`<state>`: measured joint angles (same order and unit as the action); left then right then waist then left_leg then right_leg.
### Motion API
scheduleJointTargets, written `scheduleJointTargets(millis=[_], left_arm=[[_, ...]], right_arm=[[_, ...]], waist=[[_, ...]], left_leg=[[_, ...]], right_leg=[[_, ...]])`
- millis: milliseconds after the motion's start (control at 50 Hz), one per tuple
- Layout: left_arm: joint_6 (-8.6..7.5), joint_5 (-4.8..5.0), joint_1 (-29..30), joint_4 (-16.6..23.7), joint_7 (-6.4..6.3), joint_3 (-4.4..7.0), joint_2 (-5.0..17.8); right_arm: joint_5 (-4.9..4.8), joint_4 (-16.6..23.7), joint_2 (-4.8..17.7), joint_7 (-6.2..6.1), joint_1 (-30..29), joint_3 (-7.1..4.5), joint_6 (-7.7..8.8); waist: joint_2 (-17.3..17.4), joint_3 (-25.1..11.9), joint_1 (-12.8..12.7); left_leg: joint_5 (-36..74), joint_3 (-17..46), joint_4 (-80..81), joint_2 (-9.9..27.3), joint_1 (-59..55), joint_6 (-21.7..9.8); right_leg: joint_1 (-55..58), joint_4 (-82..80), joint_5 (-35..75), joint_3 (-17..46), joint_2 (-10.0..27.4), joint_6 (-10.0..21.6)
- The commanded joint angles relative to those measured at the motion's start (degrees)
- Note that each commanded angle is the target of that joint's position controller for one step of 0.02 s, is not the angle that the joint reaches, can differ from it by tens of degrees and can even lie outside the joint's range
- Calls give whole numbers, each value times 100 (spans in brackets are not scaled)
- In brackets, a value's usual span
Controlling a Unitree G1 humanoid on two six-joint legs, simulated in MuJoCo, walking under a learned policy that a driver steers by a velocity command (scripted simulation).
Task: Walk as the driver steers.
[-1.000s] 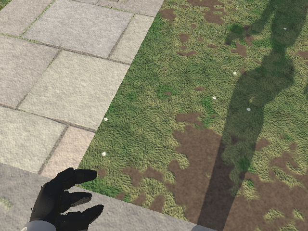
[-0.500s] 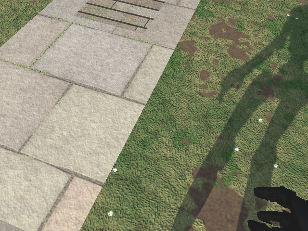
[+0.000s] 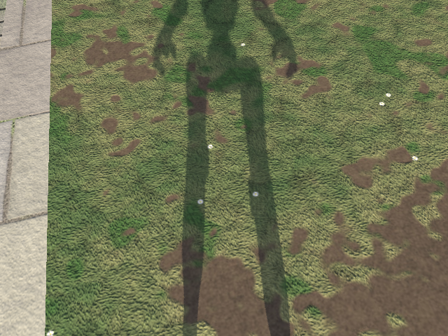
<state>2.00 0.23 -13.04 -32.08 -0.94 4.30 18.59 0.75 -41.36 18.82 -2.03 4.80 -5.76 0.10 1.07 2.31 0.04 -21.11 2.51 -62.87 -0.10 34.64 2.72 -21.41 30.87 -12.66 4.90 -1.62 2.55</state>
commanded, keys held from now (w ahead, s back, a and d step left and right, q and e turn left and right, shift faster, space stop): e+shift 0.28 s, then shift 0.48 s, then q+shift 0.24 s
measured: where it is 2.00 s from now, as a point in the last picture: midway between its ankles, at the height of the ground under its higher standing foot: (232, 280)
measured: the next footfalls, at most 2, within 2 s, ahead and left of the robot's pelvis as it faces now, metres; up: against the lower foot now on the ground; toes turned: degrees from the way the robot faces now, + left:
left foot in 0.26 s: +0.13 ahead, +0.12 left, +0.00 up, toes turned -24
right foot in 0.66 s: -0.01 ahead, -0.12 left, +0.00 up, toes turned -24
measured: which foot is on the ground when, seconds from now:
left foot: up 0.00-0.24, down 0.26-0.66, up 0.68-1.00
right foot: down 0.00-0.26, up 0.28-0.64, down 0.66-1.00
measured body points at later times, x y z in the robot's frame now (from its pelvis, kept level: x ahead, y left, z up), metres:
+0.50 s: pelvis +0.02 +0.03 +0.00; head +0.07 +0.03 +0.45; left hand +0.29 +0.23 -0.09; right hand +0.04 -0.29 -0.09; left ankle +0.09 +0.13 -0.74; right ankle -0.06 -0.10 -0.66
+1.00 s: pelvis +0.01 +0.00 -0.01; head +0.03 +0.00 +0.44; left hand +0.27 +0.17 -0.10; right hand +0.01 -0.32 -0.11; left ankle +0.02 +0.10 -0.72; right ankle -0.05 -0.10 -0.74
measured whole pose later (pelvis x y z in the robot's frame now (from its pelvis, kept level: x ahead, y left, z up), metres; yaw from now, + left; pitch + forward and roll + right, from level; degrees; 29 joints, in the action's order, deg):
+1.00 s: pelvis +0.01 +0.00 -0.01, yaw -20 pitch +0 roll -1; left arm 1.4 -0.6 -6.7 -36.0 -2.1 2.6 14.6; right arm -1.7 -42.6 18.0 0.8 12.2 -3.7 -2.8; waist -0.4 2.1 1.8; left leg -27.5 -2.7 -45.5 1.9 19.5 1.4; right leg -13.8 32.2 -18.9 -4.7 0.1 1.2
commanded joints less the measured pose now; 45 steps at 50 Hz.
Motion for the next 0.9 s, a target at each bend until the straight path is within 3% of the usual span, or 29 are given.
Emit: scheduleJointTargets(millis=[20, 100, 200, 240, 260, 280, 300, 320, 340, 360, 400, 440, 500, 580, 620, 640, 660, 680, 700, 720, 760, 800, 860, 900], left_arm=[[-48, 26, 323, 539, -142, 286, 935], [12, 73, 325, 583, -189, 355, 1058], [65, 99, 418, 633, -130, 387, 1071], [90, 153, 608, 672, -116, 375, 1019], [99, 166, 573, 688, -106, 324, 854], [116, 110, 32, 589, -75, 208, 426], [44, 126, 86, 754, -53, 282, 703], [-13, 44, 26, 615, -41, 409, 1171], [-3, 55, 23, 451, -33, 445, 1249], [41, 43, -7, 309, -52, 404, 1078], [55, 52, 35, 311, -25, 269, 723], [14, 85, 273, 393, -30, 159, 501], [-18, 31, 411, 413, -30, 49, 342], [-26, 53, 282, 277, 18, 18, 349], [-31, 30, -83, 58, 52, 20, 263], [-28, -4, -95, 54, 45, 29, 346], [-8, -48, -149, 136, 2, 72, 663], [-8, -197, 203, 188, 14, 78, 891], [-88, -254, 255, 224, 51, -1, 505], [-169, -273, 354, 145, 70, -78, 300], [-269, -172, 490, 62, 63, -76, 336], [-317, -195, 553, -55, 49, -149, 128], [-205, -110, 405, -112, -44, 49, 586], [-111, -84, 305, -108, -114, 126, 680]], right_arm=[[-34, 347, 324, 22, -122, -59, 116], [-85, 355, 232, 107, -317, 13, 142], [-137, 324, 420, 197, -182, -51, 220], [-150, 237, 498, 220, 120, -114, 256], [-124, 182, 661, 203, 306, -183, 248], [-39, 268, 961, 160, 232, -233, 179], [166, 265, 1048, 171, 216, -228, 144], [152, 421, 754, 148, -46, -165, 172], [75, 502, 466, 96, -275, -80, 148], [13, 549, 346, 56, -341, -27, 107], [-51, 498, 388, -4, -196, 21, 46], [-14, 407, 467, -10, 112, 12, -1], [-27, 356, 621, 20, 234, -23, -49], [-134, 261, 758, 85, 317, -38, -105], [-241, 192, 667, 88, 314, 25, -113], [-258, 75, 511, 98, 591, 84, -71], [-60, 96, 199, 149, 772, 196, -3], [72, 271, -78, 164, 633, 296, 79], [41, 300, 276, 116, 232, 227, 76], [-27, 272, 347, 116, 168, 193, 62], [-4, 138, 329, 85, 246, 180, 4], [-58, -35, 194, 145, 609, 235, -27], [-178, 114, 501, 185, 447, 156, -68], [-237, 237, 506, 215, 391, 129, -118]], waist=[[-797, -1031, 95], [-971, -987, -11], [-1240, -923, -36], [-1208, -906, 149], [-933, -997, 171], [327, -1248, -153], [1575, -873, -256], [1169, -699, -269], [785, -585, -267], [505, -532, -233], [387, -420, -116], [576, -500, 69], [878, -733, 177], [1128, -795, 206], [991, -742, -23], [796, -745, -5], [-188, -995, 136], [-1499, -796, 318], [-1231, -728, -43], [-1141, -594, 5], [-1243, -482, 2], [-1060, -620, 145], [-1029, -481, -4], [-1038, -366, -115]], left_leg=[[438, 292, 483, -180, 245, 74], [468, 475, 1702, -423, -135, 126], [326, 617, 2791, -508, -936, 9], [885, 515, 3833, -410, -1727, -100], [1387, 689, 4291, 62, -2471, -258], [1835, 1713, 4358, 1326, -3278, -750], [2244, 3017, 4701, 2099, -2871, -1597], [2149, 2910, 4661, 2234, -2636, -1840], [1959, 2218, 4551, 1847, -2463, -1664], [1776, 1741, 4488, 1476, -2428, -1475], [2228, 1300, 4491, 1298, -2450, -1504], [2559, 1001, 4457, 1190, -2787, -1551], [2833, 795, 4328, 1268, -3009, -1612], [2970, 714, 4176, 1400, -2761, -1599], [2873, 566, 3865, 1288, -2477, -1365], [2426, 459, 3705, 1149, -2132, -1016], [1225, 43, 2927, 744, -1510, -480], [-447, -356, 2806, 292, -956, -98], [-791, -151, 2412, 383, -1193, 62], [-599, -89, 2333, 398, -1219, 82], [-293, -46, 2394, 388, -1216, 157], [-40, -83, 2482, 424, -1654, 191], [297, -370, 2424, 227, -1414, 80], [-311, -404, 2009, 228, -1028, -49]], right_leg=[[1110, -851, 1809, 1594, 1082, 864], [1094, -764, 1233, 2126, 966, 858], [970, -669, 1199, 2845, 799, 793], [724, -459, 992, 2906, 544, 610], [295, -93, 215, 2710, 273, 396], [-405, 1139, -1874, 1821, -375, 97], [-1359, 2373, -2466, 863, -805, -204], [-1478, 3314, -2109, 753, -316, -415], [-1415, 3660, -1698, 618, -192, -512], [-1382, 3945, -1432, 519, -174, -599], [-1479, 4183, -1183, 273, -164, -702], [-1484, 3624, -1166, 61, -114, -751], [-956, 2494, -1375, -119, 57, -782], [107, 854, -1094, -489, 61, -646], [937, -719, 21, -667, -59, -404], [1501, -1201, 519, -438, 51, -231], [2244, -1188, 1599, 698, 985, 19], [1693, -1055, 2210, 1510, 1856, 735], [1282, -1205, 1635, 1528, 1839, 1099], [1224, -1212, 1370, 1330, 1610, 993], [1300, -1098, 1585, 1066, 1333, 767], [1243, -912, 2448, 654, 1289, 708], [1418, -682, 2573, 505, 1415, 780], [1540, -714, 2364, 723, 1759, 979]])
